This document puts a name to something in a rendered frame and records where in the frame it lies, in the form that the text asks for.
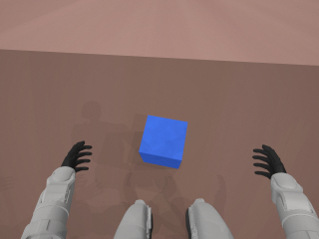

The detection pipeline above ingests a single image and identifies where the robot right shin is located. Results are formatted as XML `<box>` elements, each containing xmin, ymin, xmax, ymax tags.
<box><xmin>190</xmin><ymin>198</ymin><xmax>204</xmax><ymax>239</ymax></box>

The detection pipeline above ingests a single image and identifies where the robot right forearm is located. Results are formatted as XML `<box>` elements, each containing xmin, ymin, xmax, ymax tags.
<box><xmin>270</xmin><ymin>172</ymin><xmax>319</xmax><ymax>239</ymax></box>

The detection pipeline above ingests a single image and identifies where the right robot thigh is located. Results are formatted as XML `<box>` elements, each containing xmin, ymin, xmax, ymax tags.
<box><xmin>188</xmin><ymin>202</ymin><xmax>234</xmax><ymax>239</ymax></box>

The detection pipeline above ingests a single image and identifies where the robot right hand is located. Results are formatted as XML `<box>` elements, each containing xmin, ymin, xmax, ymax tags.
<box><xmin>252</xmin><ymin>144</ymin><xmax>287</xmax><ymax>180</ymax></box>

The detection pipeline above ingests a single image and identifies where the robot left forearm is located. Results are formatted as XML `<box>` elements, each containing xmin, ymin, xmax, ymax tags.
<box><xmin>21</xmin><ymin>166</ymin><xmax>76</xmax><ymax>239</ymax></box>

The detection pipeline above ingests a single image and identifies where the carton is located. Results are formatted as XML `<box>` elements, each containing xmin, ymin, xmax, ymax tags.
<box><xmin>139</xmin><ymin>115</ymin><xmax>188</xmax><ymax>169</ymax></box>

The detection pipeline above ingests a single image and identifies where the robot left hand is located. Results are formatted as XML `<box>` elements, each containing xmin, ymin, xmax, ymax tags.
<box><xmin>61</xmin><ymin>141</ymin><xmax>92</xmax><ymax>172</ymax></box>

